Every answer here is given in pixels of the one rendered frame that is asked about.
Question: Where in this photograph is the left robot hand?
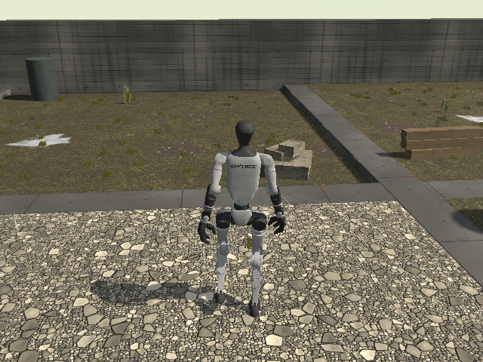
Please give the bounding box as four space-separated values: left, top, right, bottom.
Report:
198 222 216 244

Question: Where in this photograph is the right robot hand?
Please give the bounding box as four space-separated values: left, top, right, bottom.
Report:
268 216 286 234

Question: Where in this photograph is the robot left thigh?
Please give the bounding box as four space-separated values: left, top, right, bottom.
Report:
216 209 231 255

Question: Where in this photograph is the right robot forearm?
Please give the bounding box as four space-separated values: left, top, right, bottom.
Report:
270 184 285 218

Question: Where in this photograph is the left robot forearm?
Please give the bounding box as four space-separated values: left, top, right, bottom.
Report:
200 184 216 224

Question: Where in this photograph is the humanoid robot head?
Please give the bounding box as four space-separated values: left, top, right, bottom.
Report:
231 120 257 157

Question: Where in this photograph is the right robot upper arm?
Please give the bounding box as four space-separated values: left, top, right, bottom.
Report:
260 153 278 195

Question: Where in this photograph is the left robot upper arm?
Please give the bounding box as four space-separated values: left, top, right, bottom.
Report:
209 152 228 195

